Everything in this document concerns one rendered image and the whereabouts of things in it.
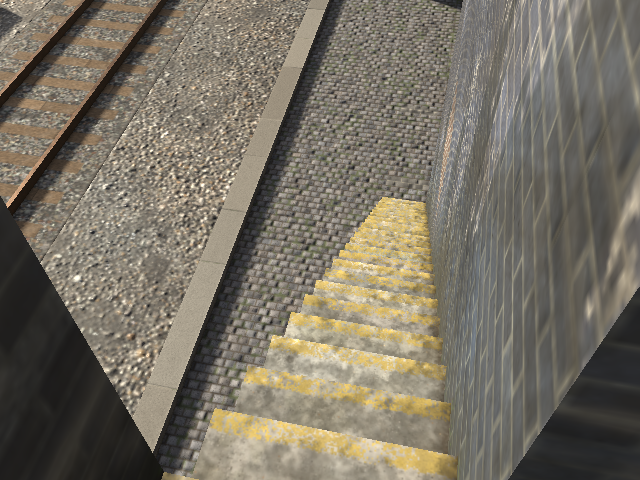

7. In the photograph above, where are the stairs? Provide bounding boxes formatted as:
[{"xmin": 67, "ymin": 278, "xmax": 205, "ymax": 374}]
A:
[{"xmin": 191, "ymin": 197, "xmax": 458, "ymax": 480}]

